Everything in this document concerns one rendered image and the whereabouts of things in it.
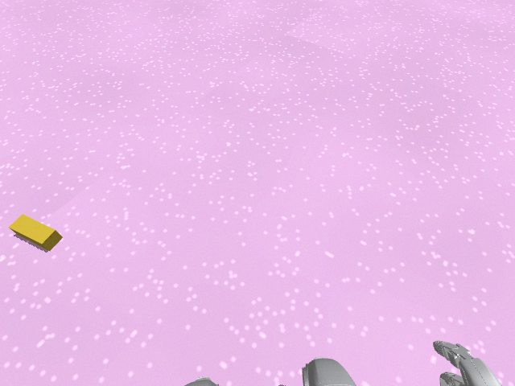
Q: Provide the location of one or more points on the right robot hand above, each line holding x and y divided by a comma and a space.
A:
473, 370

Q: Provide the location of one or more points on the carton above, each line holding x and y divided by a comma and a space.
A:
36, 232

